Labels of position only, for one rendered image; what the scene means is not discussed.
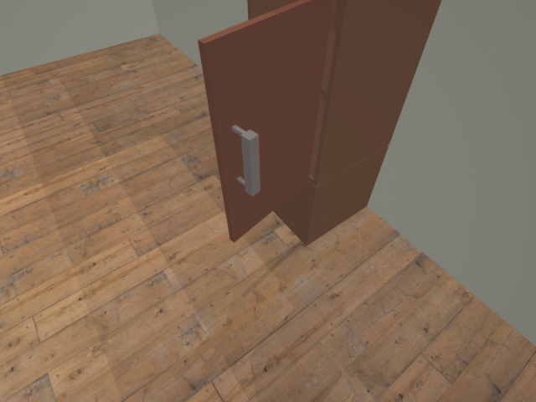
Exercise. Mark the cupboard door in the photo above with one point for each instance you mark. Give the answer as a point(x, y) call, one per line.
point(265, 74)

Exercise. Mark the handle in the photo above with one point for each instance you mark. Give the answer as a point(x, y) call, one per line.
point(251, 160)

